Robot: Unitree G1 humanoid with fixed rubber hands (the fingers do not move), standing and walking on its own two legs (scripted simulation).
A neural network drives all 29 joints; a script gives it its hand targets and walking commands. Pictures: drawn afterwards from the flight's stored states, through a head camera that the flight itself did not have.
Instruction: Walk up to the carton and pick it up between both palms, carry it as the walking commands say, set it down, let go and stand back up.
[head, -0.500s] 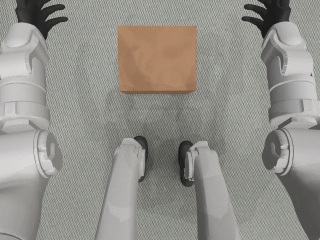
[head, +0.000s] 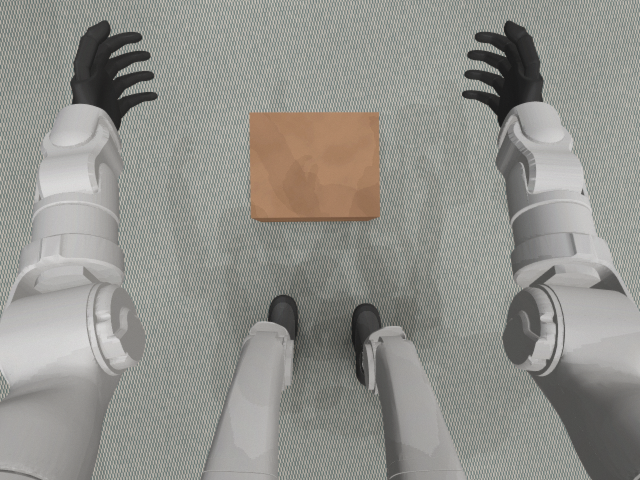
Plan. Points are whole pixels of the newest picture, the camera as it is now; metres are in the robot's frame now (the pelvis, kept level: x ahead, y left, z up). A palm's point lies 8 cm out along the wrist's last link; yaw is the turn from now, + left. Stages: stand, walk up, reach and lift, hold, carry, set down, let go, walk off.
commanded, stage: let go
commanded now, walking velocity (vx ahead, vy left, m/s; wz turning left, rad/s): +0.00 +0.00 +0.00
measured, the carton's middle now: (314, 172) +0.51 +0.03 -0.58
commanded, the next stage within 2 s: stand in 1.18 s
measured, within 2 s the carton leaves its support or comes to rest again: neither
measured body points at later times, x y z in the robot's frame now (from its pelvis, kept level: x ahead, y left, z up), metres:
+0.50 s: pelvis +0.06 -0.01 +0.08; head +0.21 +0.00 +0.50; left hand +0.34 +0.25 -0.01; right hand +0.36 -0.23 -0.01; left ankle +0.07 +0.10 -0.63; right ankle +0.05 -0.12 -0.63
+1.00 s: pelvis +0.08 -0.02 +0.11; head +0.09 -0.01 +0.56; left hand +0.25 +0.22 +0.03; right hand +0.25 -0.24 +0.03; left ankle +0.07 +0.10 -0.63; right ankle +0.05 -0.12 -0.63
